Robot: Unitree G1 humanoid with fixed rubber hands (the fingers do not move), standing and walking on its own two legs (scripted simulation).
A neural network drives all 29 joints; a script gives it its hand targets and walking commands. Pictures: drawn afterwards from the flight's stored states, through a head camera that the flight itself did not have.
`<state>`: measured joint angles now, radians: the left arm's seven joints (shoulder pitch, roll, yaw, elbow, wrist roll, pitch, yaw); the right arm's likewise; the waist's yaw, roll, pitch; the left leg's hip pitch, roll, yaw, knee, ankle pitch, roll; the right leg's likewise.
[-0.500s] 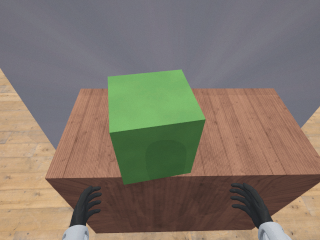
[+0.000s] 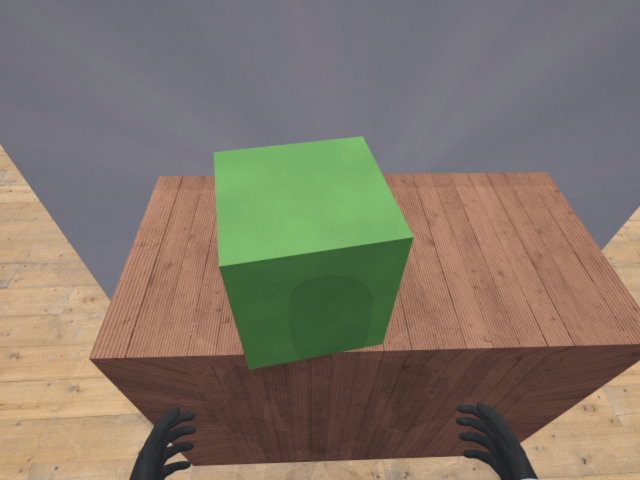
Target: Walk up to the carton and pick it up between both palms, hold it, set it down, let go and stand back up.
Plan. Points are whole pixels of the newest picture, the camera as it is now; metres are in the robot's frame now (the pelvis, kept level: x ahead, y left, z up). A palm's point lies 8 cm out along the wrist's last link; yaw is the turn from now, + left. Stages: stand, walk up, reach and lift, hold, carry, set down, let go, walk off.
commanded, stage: set down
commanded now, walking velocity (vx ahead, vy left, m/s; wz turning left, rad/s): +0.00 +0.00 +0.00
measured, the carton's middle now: (304, 255) +0.42 +0.05 +0.04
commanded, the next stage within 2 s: let go in 0.02 s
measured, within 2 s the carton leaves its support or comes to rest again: neither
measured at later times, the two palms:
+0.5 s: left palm (154, 477) +0.16 +0.22 -0.08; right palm out of the picture +0.15 -0.22 -0.08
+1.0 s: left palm out of the picture +0.05 +0.26 -0.12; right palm out of the picture +0.04 -0.26 -0.11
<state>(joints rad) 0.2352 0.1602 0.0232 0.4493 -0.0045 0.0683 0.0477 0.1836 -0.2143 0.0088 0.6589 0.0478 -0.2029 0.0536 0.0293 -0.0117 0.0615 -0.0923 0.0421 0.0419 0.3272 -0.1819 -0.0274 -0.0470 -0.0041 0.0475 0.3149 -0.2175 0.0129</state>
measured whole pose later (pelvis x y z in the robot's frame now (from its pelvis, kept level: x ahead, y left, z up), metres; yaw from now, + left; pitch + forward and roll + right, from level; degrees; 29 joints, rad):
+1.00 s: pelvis -0.02 +0.00 -0.01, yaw +1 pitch -3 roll -1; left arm 0.33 0.25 0.03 0.75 0.02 -0.02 0.00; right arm 0.36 -0.26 -0.04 0.76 -0.02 -0.04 0.00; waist 0.00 0.00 0.01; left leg -0.20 0.05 0.02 0.49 -0.24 -0.02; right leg -0.14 0.00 0.03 0.45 -0.27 0.02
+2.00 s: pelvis -0.05 +0.00 -0.01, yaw +0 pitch -2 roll +0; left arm 0.39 0.23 0.00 0.90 0.01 -0.01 0.02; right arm 0.42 -0.24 -0.02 0.88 -0.01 -0.01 -0.02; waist -0.01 0.00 0.00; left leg -0.27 0.04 0.03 0.50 -0.19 -0.02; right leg -0.22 0.00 0.05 0.49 -0.24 0.02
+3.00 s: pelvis -0.02 +0.01 -0.01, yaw +1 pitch -1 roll +0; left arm 0.33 0.20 -0.02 1.03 0.00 -0.01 0.04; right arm 0.36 -0.20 0.00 0.98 0.00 -0.01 -0.04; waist 0.00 -0.01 0.03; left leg -0.21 0.02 0.03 0.44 -0.21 0.00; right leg -0.16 -0.03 0.05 0.43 -0.25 0.04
